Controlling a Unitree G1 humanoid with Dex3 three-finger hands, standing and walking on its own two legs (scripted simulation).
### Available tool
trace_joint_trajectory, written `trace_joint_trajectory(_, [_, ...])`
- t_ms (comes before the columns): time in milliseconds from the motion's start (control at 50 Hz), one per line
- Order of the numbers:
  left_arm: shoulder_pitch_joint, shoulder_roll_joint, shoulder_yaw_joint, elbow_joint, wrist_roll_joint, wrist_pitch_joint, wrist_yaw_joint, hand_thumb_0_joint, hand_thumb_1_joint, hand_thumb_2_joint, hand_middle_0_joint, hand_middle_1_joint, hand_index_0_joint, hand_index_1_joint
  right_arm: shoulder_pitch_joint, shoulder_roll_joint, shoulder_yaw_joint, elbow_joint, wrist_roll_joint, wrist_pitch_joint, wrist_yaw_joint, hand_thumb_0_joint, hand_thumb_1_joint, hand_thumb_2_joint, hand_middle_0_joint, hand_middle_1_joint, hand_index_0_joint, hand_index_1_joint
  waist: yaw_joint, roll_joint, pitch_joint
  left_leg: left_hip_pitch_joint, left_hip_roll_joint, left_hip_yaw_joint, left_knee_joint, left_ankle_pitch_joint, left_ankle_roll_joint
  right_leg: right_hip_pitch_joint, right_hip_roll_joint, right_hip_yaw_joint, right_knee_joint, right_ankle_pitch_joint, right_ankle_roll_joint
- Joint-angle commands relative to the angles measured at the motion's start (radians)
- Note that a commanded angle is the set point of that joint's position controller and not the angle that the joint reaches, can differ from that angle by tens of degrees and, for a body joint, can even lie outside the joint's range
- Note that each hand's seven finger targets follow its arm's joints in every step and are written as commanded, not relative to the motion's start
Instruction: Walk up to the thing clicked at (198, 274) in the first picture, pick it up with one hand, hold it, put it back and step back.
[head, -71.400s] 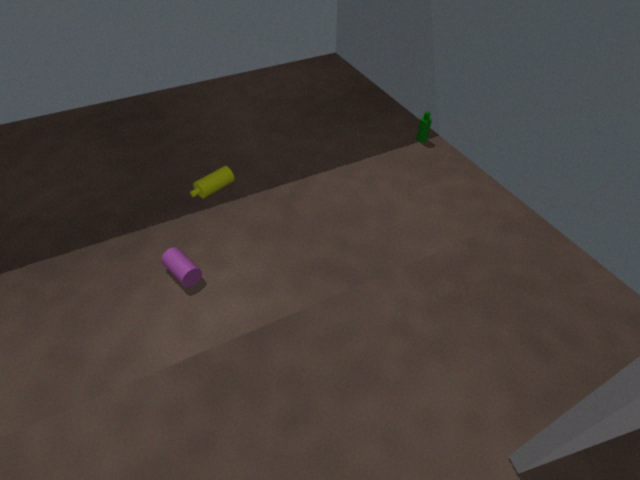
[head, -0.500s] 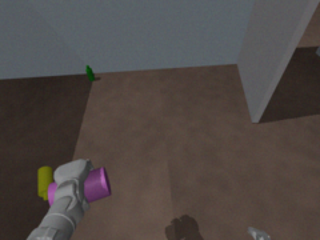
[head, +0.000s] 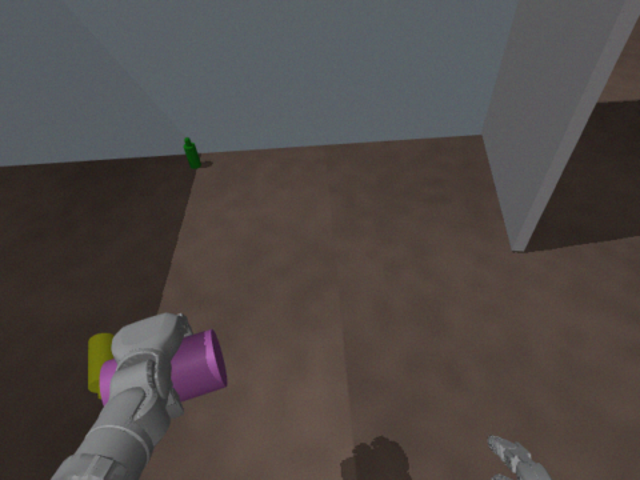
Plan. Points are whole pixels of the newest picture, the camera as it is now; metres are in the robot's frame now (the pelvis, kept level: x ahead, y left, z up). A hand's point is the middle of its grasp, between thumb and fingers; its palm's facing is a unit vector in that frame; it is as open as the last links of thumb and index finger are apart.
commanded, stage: hold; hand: left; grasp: from above
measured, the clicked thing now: (167, 373) +0.31 +0.23 -0.06
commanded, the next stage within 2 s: crouch in 0.70 s
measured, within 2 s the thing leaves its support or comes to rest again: neither
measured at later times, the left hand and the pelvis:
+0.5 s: hand (158, 368) +0.31 +0.23 -0.04, palm faces -0.42 -0.14 -0.90, open 11.1 cm; pelvis +0.01 +0.00 +0.00, yaw +0 degrees
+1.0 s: hand (158, 372) +0.31 +0.23 -0.05, palm faces -0.43 -0.13 -0.89, open 11.1 cm; pelvis +0.01 +0.00 +0.00, yaw +0 degrees
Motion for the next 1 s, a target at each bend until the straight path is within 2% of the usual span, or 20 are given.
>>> trace_joint_trajectory(0, [-0.42,0.219,0.092,-0.252,0.024,0.01,0.028,0.0,0.822,0.971,-1.13,-0.813,-1.126,-0.816,-0.105,-0.115,-0.04,-0.137,0.004,-0.052,-0.014,0.0,-0.884,-0.895,0.2,0.3,0.2,0.3,0.013,-0.016,-0.276,0.116,-0.042,0.016,-0.087,0.098,0.023,0.076,0.03,-0.004,-0.107,0.086,-0.009])
trace_joint_trajectory(60, [-0.417,0.229,0.093,-0.265,0.027,0.013,0.004,0.0,0.814,0.976,-1.135,-0.797,-1.127,-0.806,-0.108,-0.115,-0.039,-0.137,0.005,-0.051,-0.018,0.0,-0.885,-0.896,0.2,0.3,0.2,0.299,0.01,-0.023,-0.276,0.125,-0.042,0.016,-0.09,0.114,0.025,0.08,0.032,-0.004,-0.109,0.101,-0.008])
trace_joint_trajectory(120, [-0.341,0.214,0.088,-0.218,0.032,0.018,-0.011,0.0,0.804,0.986,-1.137,-0.789,-1.123,-0.804,-0.114,-0.114,-0.035,-0.145,0.005,-0.052,-0.018,0.0,-0.886,-0.896,0.2,0.3,0.2,0.3,0.014,-0.05,-0.213,0.101,-0.038,0.009,-0.106,0.085,0.024,0.071,0.035,-0.011,-0.118,0.063,-0.012])
trace_joint_trajectory(140, [-0.395,0.216,0.084,-0.265,0.028,0.009,-0.016,0.0,0.808,0.987,-1.137,-0.8,-1.124,-0.812,-0.111,-0.114,-0.037,-0.148,0.005,-0.053,-0.019,0.0,-0.885,-0.896,0.2,0.3,0.2,0.299,0.012,-0.032,-0.231,0.111,-0.038,0.011,-0.107,0.085,0.024,0.07,0.034,-0.01,-0.117,0.067,-0.013])
trace_joint_trajectory(200, [-0.374,0.225,0.094,-0.251,0.035,0.006,-0.021,0.0,0.767,1.005,-1.104,-0.825,-1.092,-0.837,-0.107,-0.112,-0.038,-0.157,0.004,-0.051,-0.019,0.0,-0.887,-0.897,0.2,0.3,0.2,0.3,0.013,-0.042,-0.232,0.114,-0.04,0.014,-0.104,0.1,0.026,0.077,0.033,-0.008,-0.12,0.078,-0.011])
trace_joint_trajectory(240, [-0.405,0.255,0.116,-0.308,0.04,-0.004,-0.017,0.0,0.779,1.02,-1.114,-0.826,-1.1,-0.839,-0.109,-0.108,-0.037,-0.159,0.006,-0.051,-0.02,0.0,-0.885,-0.896,0.2,0.299,0.2,0.299,0.024,-0.004,-0.291,0.141,-0.045,0.02,-0.098,0.131,0.026,0.097,0.03,-0.003,-0.115,0.107,-0.011])
trace_joint_trajectory(280, [-0.403,0.221,0.093,-0.303,0.041,-0.004,-0.012,0.0,0.78,1.036,-1.117,-0.842,-1.103,-0.855,-0.104,-0.108,-0.037,-0.153,0.004,-0.051,-0.02,0.0,-0.887,-0.897,0.2,0.3,0.2,0.299,0.011,-0.02,-0.287,0.151,-0.04,0.015,-0.091,0.159,0.024,0.093,0.034,-0.005,-0.108,0.133,-0.01])
trace_joint_trajectory(320, [-0.403,0.266,0.126,-0.295,0.057,-0.009,0.007,0.0,0.774,1.014,-1.126,-0.797,-1.107,-0.816,-0.099,-0.114,-0.041,-0.146,0.003,-0.049,-0.021,0.0,-0.886,-0.896,0.2,0.3,0.2,0.3,0.018,-0.003,-0.288,0.155,-0.039,0.014,-0.091,0.172,0.021,0.098,0.035,-0.008,-0.105,0.145,-0.014])
trace_joint_trajectory(400, [-0.435,0.249,0.112,-0.278,0.063,-0.01,0.017,0.0,0.755,1.009,-1.093,-0.828,-1.082,-0.839,-0.091,-0.115,-0.046,-0.134,0.003,-0.048,-0.019,0.0,-0.886,-0.896,0.2,0.3,0.2,0.3,0.004,-0.009,-0.287,0.161,-0.036,0.01,-0.082,0.203,0.019,0.085,0.038,-0.009,-0.1,0.175,-0.013])
trace_joint_trajectory(480, [-0.419,0.205,0.089,-0.256,0.04,-0.006,0.017,0.0,0.756,1.035,-1.09,-0.846,-1.079,-0.857,-0.092,-0.115,-0.048,-0.133,0.004,-0.05,-0.015,0.0,-0.883,-0.895,0.2,0.3,0.2,0.3,0.008,-0.011,-0.281,0.167,-0.034,0.013,-0.091,0.192,0.019,0.092,0.037,-0.014,-0.107,0.166,-0.015])
trace_joint_trajectory(520, [-0.391,0.221,0.098,-0.213,0.039,-0.002,0.014,0.0,0.737,1.022,-1.079,-0.84,-1.066,-0.852,-0.087,-0.119,-0.052,-0.128,0.002,-0.05,-0.014,0.0,-0.884,-0.895,0.2,0.3,0.2,0.3,0.009,-0.026,-0.248,0.146,-0.034,0.013,-0.091,0.189,0.021,0.09,0.036,-0.016,-0.113,0.165,-0.013])
trace_joint_trajectory(640, [-0.381,0.236,0.105,-0.27,0.036,-0.013,-0.015,0.0,0.739,1.063,-1.098,-0.845,-1.077,-0.867,-0.097,-0.116,-0.052,-0.157,0.003,-0.043,-0.013,0.0,-0.889,-0.897,0.2,0.3,0.2,0.3,0.023,-0.014,-0.282,0.154,-0.037,0.011,-0.095,0.198,0.022,0.115,0.033,-0.017,-0.114,0.17,-0.015])
trace_joint_trajectory(740, [-0.371,0.257,0.128,-0.264,0.057,-0.022,-0.004,0.0,0.715,1.017,-1.073,-0.826,-1.056,-0.843,-0.088,-0.117,-0.053,-0.158,0.002,-0.037,-0.014,0.0,-0.888,-0.897,0.2,0.3,0.199,0.3,0.02,-0.016,-0.268,0.15,-0.038,0.013,-0.099,0.191,0.022,0.106,0.034,-0.015,-0.116,0.164,-0.016])
trace_joint_trajectory(760, [-0.367,0.24,0.115,-0.264,0.059,-0.024,-0.003,0.0,0.718,1.017,-1.074,-0.835,-1.059,-0.85,-0.081,-0.117,-0.053,-0.157,0.002,-0.036,-0.012,0.0,-0.889,-0.897,0.2,0.3,0.199,0.3,0.019,-0.022,-0.261,0.146,-0.037,0.011,-0.1,0.187,0.021,0.104,0.034,-0.015,-0.115,0.159,-0.017])
trace_joint_trajectory(780, [-0.395,0.259,0.131,-0.316,0.059,-0.028,0.001,0.0,0.766,0.937,-1.046,-0.882,-1.071,-0.854,-0.085,-0.116,-0.057,-0.161,0.002,-0.036,-0.011,0.0,-0.896,-0.904,0.201,0.3,0.201,0.3,0.026,0.011,-0.292,0.162,-0.041,0.018,-0.098,0.19,0.022,0.114,0.032,-0.012,-0.117,0.164,-0.017])
trace_joint_trajectory(800, [-0.407,0.283,0.145,-0.3,0.062,-0.028,0.005,0.0,0.686,0.935,-0.966,-0.831,-0.991,-0.812,-0.083,-0.121,-0.055,-0.155,0.001,-0.035,-0.012,0.0,-0.856,-0.888,0.202,0.301,0.202,0.3,0.017,0.004,-0.297,0.166,-0.039,0.015,-0.095,0.195,0.022,0.114,0.033,-0.012,-0.116,0.169,-0.016])
trace_joint_trajectory(820, [-0.401,0.272,0.142,-0.299,0.06,-0.028,0.005,0.0,0.664,0.931,-0.99,-0.831,-1.004,-0.817,-0.082,-0.116,-0.055,-0.153,0.001,-0.035,-0.012,0.0,-0.865,-0.891,0.201,0.3,0.201,0.3,0.021,0.005,-0.297,0.169,-0.038,0.016,-0.095,0.201,0.022,0.115,0.034,-0.013,-0.114,0.175,-0.016])
trace_joint_trajectory(840, [-0.378,0.25,0.125,-0.259,0.06,-0.028,0.008,0.0,0.681,0.946,-1.001,-0.847,-1.016,-0.832,-0.084,-0.116,-0.051,-0.152,0.001,-0.034,-0.012,0.0,-0.868,-0.892,0.201,0.3,0.201,0.3,0.007,-0.018,-0.262,0.156,-0.04,0.017,-0.094,0.191,0.025,0.102,0.032,-0.012,-0.119,0.169,-0.013])
trace_joint_trajectory(920, [-0.324,0.221,0.119,-0.169,0.076,-0.051,0.035,0.0,0.708,0.941,-1.018,-0.851,-1.035,-0.834,-0.066,-0.118,-0.058,-0.136,-0.002,-0.035,-0.008,0.0,-0.866,-0.891,0.201,0.3,0.201,0.3,-0.003,-0.076,-0.189,0.112,-0.04,0.014,-0.095,0.142,0.028,0.071,0.03,-0.014,-0.126,0.125,-0.011])
trace_joint_trajectory(980, [-0.329,0.208,0.115,-0.117,0.071,-0.087,0.057,0.0,0.701,0.976,-1.016,-0.867,-1.029,-0.855,-0.047,-0.121,-0.067,-0.128,-0.005,-0.033,-0.002,0.0,-0.868,-0.892,0.201,0.3,0.201,0.3,-0.008,-0.072,-0.186,0.098,-0.038,0.016,-0.086,0.124,0.025,0.047,0.029,-0.011,-0.117,0.105,-0.013])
